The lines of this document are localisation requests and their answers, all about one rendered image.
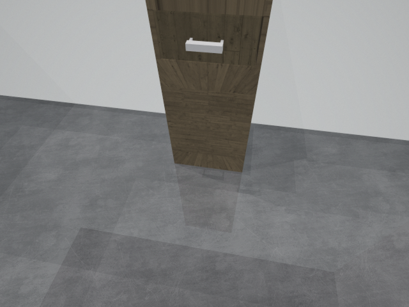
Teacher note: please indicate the cabinet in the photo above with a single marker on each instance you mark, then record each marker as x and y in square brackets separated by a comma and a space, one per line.
[209, 106]

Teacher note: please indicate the drawer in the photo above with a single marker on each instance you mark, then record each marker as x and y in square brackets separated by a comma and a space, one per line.
[240, 34]

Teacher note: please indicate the handle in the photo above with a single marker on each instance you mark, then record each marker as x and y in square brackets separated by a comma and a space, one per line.
[200, 46]

